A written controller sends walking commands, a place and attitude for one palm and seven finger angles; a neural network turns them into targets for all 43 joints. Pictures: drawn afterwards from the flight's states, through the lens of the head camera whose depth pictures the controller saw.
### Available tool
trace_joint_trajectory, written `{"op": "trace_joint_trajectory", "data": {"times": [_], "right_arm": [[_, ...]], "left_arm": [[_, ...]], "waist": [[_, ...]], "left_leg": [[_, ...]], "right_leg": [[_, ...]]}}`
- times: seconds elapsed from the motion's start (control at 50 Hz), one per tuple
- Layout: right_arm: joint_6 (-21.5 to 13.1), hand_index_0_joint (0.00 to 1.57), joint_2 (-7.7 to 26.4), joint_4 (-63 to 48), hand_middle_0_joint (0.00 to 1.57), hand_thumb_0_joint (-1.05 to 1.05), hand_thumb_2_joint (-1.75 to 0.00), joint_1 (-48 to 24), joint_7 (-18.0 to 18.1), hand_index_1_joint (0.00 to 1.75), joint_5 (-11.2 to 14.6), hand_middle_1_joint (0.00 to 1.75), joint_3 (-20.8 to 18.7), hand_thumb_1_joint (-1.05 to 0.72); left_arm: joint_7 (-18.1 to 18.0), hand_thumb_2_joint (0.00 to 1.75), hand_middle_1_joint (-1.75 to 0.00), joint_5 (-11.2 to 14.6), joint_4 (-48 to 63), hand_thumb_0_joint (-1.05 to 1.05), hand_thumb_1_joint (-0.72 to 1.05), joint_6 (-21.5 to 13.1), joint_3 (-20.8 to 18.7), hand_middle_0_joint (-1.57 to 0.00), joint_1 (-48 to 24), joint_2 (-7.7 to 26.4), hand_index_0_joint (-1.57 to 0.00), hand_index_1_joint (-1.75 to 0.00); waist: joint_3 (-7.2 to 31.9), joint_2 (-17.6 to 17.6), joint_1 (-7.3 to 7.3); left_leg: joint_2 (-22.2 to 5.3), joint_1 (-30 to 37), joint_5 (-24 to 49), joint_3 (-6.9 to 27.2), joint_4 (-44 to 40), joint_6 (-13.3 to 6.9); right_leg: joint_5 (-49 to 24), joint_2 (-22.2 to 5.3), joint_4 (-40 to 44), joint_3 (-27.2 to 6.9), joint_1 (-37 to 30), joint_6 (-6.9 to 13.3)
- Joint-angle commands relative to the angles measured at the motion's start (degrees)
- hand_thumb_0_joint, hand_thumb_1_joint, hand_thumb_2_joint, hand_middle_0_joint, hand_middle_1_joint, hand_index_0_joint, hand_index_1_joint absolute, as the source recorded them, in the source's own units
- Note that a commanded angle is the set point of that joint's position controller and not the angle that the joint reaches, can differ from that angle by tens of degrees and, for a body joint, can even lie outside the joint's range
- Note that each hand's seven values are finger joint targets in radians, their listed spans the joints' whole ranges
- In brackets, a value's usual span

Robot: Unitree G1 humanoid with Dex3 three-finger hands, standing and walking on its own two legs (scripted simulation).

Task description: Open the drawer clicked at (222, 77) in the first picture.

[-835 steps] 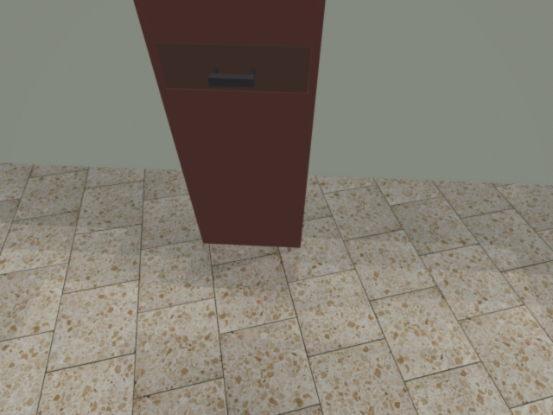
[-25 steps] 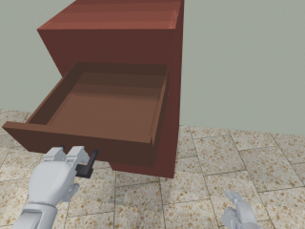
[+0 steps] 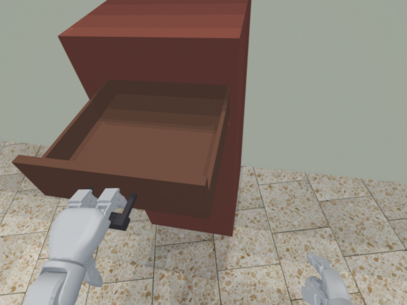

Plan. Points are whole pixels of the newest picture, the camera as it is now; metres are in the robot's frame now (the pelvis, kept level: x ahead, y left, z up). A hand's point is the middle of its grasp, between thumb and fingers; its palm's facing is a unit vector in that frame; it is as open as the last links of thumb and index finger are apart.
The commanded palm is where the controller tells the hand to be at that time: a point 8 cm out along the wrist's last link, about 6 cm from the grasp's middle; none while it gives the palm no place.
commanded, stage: lift the hand off the handle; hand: left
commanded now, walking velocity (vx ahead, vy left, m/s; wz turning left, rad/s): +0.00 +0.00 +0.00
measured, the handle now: (104, 207) +0.26 +0.24 +0.07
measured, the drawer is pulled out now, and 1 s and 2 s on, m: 0.30 0.30 0.30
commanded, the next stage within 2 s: draw the hand back to the body in 1.36 s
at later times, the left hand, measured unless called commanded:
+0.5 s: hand (80, 216) +0.22 +0.25 +0.11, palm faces +0.09 -0.09 -0.99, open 13.7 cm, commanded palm +0.20 +0.24 +0.17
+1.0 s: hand (70, 183) +0.24 +0.24 +0.18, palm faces +0.13 -0.08 -0.99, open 13.8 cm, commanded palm +0.20 +0.24 +0.24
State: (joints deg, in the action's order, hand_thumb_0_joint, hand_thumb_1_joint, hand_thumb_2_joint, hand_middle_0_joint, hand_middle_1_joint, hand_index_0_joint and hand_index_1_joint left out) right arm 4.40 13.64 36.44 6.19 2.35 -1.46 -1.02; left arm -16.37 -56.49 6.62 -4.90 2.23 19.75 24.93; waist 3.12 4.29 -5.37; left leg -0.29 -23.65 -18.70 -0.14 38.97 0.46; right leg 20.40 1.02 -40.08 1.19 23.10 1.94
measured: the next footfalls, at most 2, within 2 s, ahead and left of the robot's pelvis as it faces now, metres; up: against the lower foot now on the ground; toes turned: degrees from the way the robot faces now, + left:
none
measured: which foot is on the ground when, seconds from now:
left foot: down 0.00-1.00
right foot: down 0.00-1.00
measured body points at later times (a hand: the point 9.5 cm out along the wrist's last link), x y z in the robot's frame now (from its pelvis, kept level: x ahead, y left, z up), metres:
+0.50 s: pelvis +0.01 +0.01 +0.01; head +0.00 -0.03 +0.46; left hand +0.21 +0.25 +0.16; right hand +0.23 -0.19 -0.09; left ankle +0.01 +0.13 -0.72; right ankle +0.00 -0.10 -0.72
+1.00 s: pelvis +0.01 +0.02 +0.02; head +0.00 -0.03 +0.47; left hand +0.23 +0.24 +0.23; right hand +0.24 -0.17 -0.07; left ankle +0.02 +0.13 -0.72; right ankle +0.00 -0.10 -0.72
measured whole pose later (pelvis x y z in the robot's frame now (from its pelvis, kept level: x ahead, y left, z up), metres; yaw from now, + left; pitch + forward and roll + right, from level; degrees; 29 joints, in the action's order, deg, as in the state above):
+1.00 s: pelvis +0.01 +0.02 +0.02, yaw +0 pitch -3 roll +0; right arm 7.5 14.5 35.1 3.5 0.1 1.0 3.1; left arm 4.0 -46.9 24.8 7.2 0.0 11.6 31.9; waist 0.5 7.3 -6.0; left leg 1.0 -9.1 -13.0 -0.5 24.7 -0.9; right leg 14.4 -0.2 -25.3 0.7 8.2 0.3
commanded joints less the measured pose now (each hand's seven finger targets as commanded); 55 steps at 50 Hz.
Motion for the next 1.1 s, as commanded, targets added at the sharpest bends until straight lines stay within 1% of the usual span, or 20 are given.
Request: {"op": "trace_joint_trajectory", "data": {"times": [0.0, 0.06, 0.1, 0.12, 0.18, 0.22, 0.3, 0.4, 0.48, 0.58, 0.64, 0.68, 0.74, 0.78, 0.82, 0.88, 0.94, 0.98, 1.04, 1.08], "right_arm": [[-3.02, 0.2, 4.44, -9.22, 0.2, 0.0, -0.9, -8.93, 0.87, 0.3, 0.07, 0.3, -1.12, -0.9], [-2.92, 0.2, 4.27, -9.52, 0.2, 0.0, -0.9, -8.87, 0.52, 0.3, 0.18, 0.3, -1.35, -0.9], [-2.86, 0.2, 4.29, -9.94, 0.2, 0.0, -0.9, -9.41, 0.57, 0.3, 0.1, 0.3, -0.94, -0.9], [-2.59, 0.2, 4.26, -9.68, 0.2, 0.0, -0.9, -9.88, 0.65, 0.3, 0.3, 0.3, -0.89, -0.9], [-2.67, 0.2, 4.52, -10.15, 0.2, 0.0, -0.9, -10.32, 0.7, 0.3, 0.28, 0.3, -0.6, -0.9], [-2.46, 0.2, 4.31, -10.19, 0.2, 0.0, -0.9, -10.19, 0.24, 0.3, 0.48, 0.3, -0.46, -0.9], [-2.13, 0.2, 4.58, -10.58, 0.2, 0.0, -0.9, -10.63, -0.1, 0.3, 0.69, 0.3, 0.07, -0.9], [-1.61, 0.2, 5.03, -11.23, 0.2, 0.0, -0.9, -10.83, -0.2, 0.3, 0.97, 0.3, 0.61, -0.9], [-1.35, 0.2, 5.38, -11.05, 0.2, 0.0, -0.9, -12.08, 0.33, 0.3, 1.16, 0.3, 0.94, -0.9], [-1.57, 0.2, 5.65, -11.3, 0.2, 0.0, -0.9, -13.01, 0.45, 0.3, 1.45, 0.3, 1.24, -0.9], [-1.23, 0.2, 5.56, -10.28, 0.2, 0.0, -0.9, -11.5, 0.3, 0.3, 1.16, 0.3, 1.19, -0.9], [-1.4, 0.2, 5.55, -10.85, 0.2, 0.0, -0.9, -13.68, -0.03, 0.3, 1.81, 0.3, 1.51, -0.9], [-0.62, 0.2, 5.6, -9.94, 0.2, 0.0, -0.9, -12.43, -0.38, 0.3, 1.69, 0.3, 1.36, -0.9], [-0.53, 0.2, 5.83, -10.54, 0.2, 0.0, -0.9, -14.41, -0.8, 0.3, 2.43, 0.3, 1.71, -0.9], [-0.23, 0.2, 5.53, -10.49, 0.2, 0.0, -0.9, -13.77, -1.13, 0.3, 2.26, 0.3, 1.7, -0.9], [-0.34, 0.2, 6.17, -11.82, 0.2, 0.0, -0.9, -15.32, -1.62, 0.3, 2.78, 0.3, 2.18, -0.9], [0.12, 0.2, 6.37, -11.59, 0.2, 0.0, -0.9, -13.93, -1.79, 0.3, 2.37, 0.3, 2.29, -0.9], [-0.27, 0.2, 6.63, -12.36, 0.2, 0.0, -0.9, -15.5, -1.99, 0.3, 3.05, 0.3, 2.45, -0.9], [-0.38, 0.2, 6.28, -11.85, 0.2, 0.0, -0.9, -14.02, -2.23, 0.3, 2.75, 0.3, 2.2, -0.9], [-1.01, 0.2, 6.63, -12.25, 0.2, 0.0, -0.9, -15.46, -2.4, 0.3, 3.41, 0.3, 2.36, -0.9]], "left_arm": [[-2.14, 0.3, -1.2, 0.28, 8.33, 0.0, -0.5, 1.29, -8.57, -0.3, -12.49, 10.18, -0.3, -1.2], [-2.07, 0.3, -1.2, 0.4, 11.52, 0.0, -0.5, 1.61, -7.88, -0.3, -11.17, 9.47, -0.3, -1.2], [-1.88, 0.3, -1.2, 0.84, 13.92, 0.0, -0.5, 2.28, -10.41, -0.3, -9.1, 12.08, -0.3, -1.2], [-1.63, 0.3, -1.2, 1.22, 14.25, 0.0, -0.5, 2.43, -10.58, -0.3, -9.85, 12.22, -0.3, -1.2], [-1.22, 0.3, -1.2, 1.89, 16.84, 0.0, -0.5, 2.75, -12.18, -0.3, -7.99, 13.55, -0.3, -1.2], [-0.38, 0.3, -1.2, 2.38, 17.77, 0.0, -0.5, 3.56, -9.92, -0.3, -6.63, 10.8, -0.3, -1.2], [1.82, 0.3, -1.2, 3.35, 19.28, 0.0, -0.5, 5.56, -8.83, -0.3, -5.42, 10.2, -0.3, -1.2], [6.21, 0.3, -1.2, 4.15, 23.63, 0.0, -0.5, 7.44, -6.35, -0.3, -8.96, 10.15, -0.3, -1.2], [8.84, 0.3, -1.2, 4.61, 23.77, 0.0, -0.5, 7.62, -8.83, -0.3, -12.21, 13.47, -0.3, -1.2], [10.08, 0.3, -1.2, 5.93, 27.46, 0.0, -0.5, 6.71, -10.14, -0.3, -13.17, 14.57, -0.3, -1.2], [10.91, 0.3, -1.2, 6.28, 26.02, 0.0, -0.5, 6.67, -10.41, -0.3, -14.08, 14.86, -0.3, -1.2], [11.55, 0.3, -1.2, 7.11, 27.24, 0.0, -0.5, 7.32, -10.86, -0.3, -15.27, 15.1, -0.3, -1.2], [13.4, 0.3, -1.2, 6.88, 24.47, 0.0, -0.5, 8.89, -9.58, -0.3, -17.28, 15.11, -0.3, -1.2], [14.72, 0.3, -1.2, 7.63, 24.79, 0.0, -0.5, 10.41, -11.28, -0.3, -17.07, 16.66, -0.3, -1.2], [16.25, 0.3, -1.2, 7.89, 26.74, 0.0, -0.5, 10.89, -8.09, -0.3, -18.72, 14.74, -0.3, -1.2], [17.56, 0.3, -1.2, 9.33, 28.52, 0.0, -0.5, 12.3, -11.15, -0.3, -16.71, 17.11, -0.3, -1.2], [18.73, 0.3, -1.2, 9.5, 28.62, 0.0, -0.5, 12.15, -12.14, -0.3, -16.74, 18.4, -0.3, -1.2], [18.95, 0.3, -1.2, 11.04, 29.96, 0.0, -0.5, 12.37, -15.33, -0.3, -16.64, 20.56, -0.3, -1.2], [19.46, 0.3, -1.2, 11.4, 31.04, 0.0, -0.5, 11.68, -13.01, -0.3, -19.05, 18.81, -0.3, -1.2], [19.56, 0.3, -1.2, 13.11, 31.23, 0.0, -0.5, 11.97, -16.41, -0.3, -17.86, 21.37, -0.3, -1.2]], "waist": [[8.3, -4.12, 0.47], [10.85, -1.82, -0.3], [12.07, -2.01, -0.97], [9.74, -2.1, -0.44], [10.28, -1.45, -0.92], [8.28, -2.05, -0.52], [7.17, -3.42, -0.6], [7.18, -2.12, -0.24], [5.9, -3.01, -0.42], [7.1, 1.42, -0.95], [5.58, -1.04, -0.67], [5.62, 1.28, -0.78], [4.66, -2.08, -0.62], [5.95, -0.59, -1.16], [6.36, -0.93, -0.69], [7.03, 0.35, -1.37], [5.65, -2.88, -1.55], [6.33, -1.05, -1.76], [5.25, -1.45, -1.06], [5.75, 0.35, -1.53]], "left_leg": [[2.38, 5.77, 5.82, -0.73, -4.43, -1.86], [2.14, 7.36, 9.11, -0.53, -4.98, -1.67], [2.1, 7.74, 10.63, -0.51, -5.28, -1.61], [2.07, 7.46, 10.32, -0.47, -5.67, -1.54], [1.86, 8.89, 11.72, -0.3, -6.19, -1.46], [1.66, 8.9, 11.89, -0.35, -6.96, -1.47], [1.41, 9.7, 11.97, -0.42, -8.54, -1.53], [1.01, 12.59, 13.43, -0.39, -10.61, -1.68], [0.86, 14.26, 13.8, -0.1, -11.68, -1.76], [0.71, 16.67, 17.34, 0.36, -12.79, -1.37], [0.87, 16.19, 18.08, 0.03, -13.89, -1.38], [0.56, 16.75, 17.96, 0.59, -14.47, -1.11], [0.92, 16.16, 17.43, 0.05, -15.88, -1.29], [0.68, 16.66, 18.48, 0.53, -16.08, -1.19], [0.76, 17.19, 19.28, 0.18, -16.84, -1.23], [0.5, 17.17, 19.97, 0.38, -16.78, -1.21], [0.71, 16.37, 20.51, -0.14, -17.31, -1.34], [0.43, 16.59, 19.77, 0.2, -16.8, -1.25], [0.82, 16.89, 19.11, -0.3, -17.2, -1.26], [0.6, 16.46, 18.28, 0.28, -16.87, -1.09]], "right_leg": [[-6.45, -0.55, 9.62, -2.74, -0.36, -0.64], [-9.94, -0.18, 8.39, -1.71, -2.21, -0.22], [-12.01, -0.47, 8.53, -2.17, -4.32, -0.29], [-11.72, -0.32, 9.08, -2.14, -3.81, -0.27], [-12.6, -0.2, 9.81, -2.48, -4.98, -0.22], [-12.45, -0.27, 10.05, -1.62, -4.64, -0.39], [-12.01, -0.49, 11.35, -1.06, -6.01, -0.81], [-12.0, -0.71, 13.06, -0.47, -7.96, -1.0], [-12.81, -0.35, 15.14, -0.84, -9.58, -1.08], [-15.68, -0.2, 16.07, -0.7, -12.09, -0.82], [-16.08, -0.41, 16.64, 0.07, -12.56, -1.04], [-15.59, -0.05, 17.05, -0.14, -13.17, -0.77], [-15.02, -0.38, 17.65, 0.5, -13.85, -1.1], [-16.19, 0.07, 17.61, -0.09, -15.63, -0.8], [-16.51, -0.37, 17.62, 0.56, -16.25, -1.01], [-18.1, 0.13, 17.81, 0.03, -17.73, -1.06], [-18.96, -0.47, 17.88, 0.7, -18.09, -1.39], [-18.77, -0.06, 18.07, -0.16, -18.26, -1.31], [-16.84, -0.47, 18.52, 0.63, -16.82, -1.58], [-16.59, -0.16, 18.47, -0.12, -17.53, -1.29]]}}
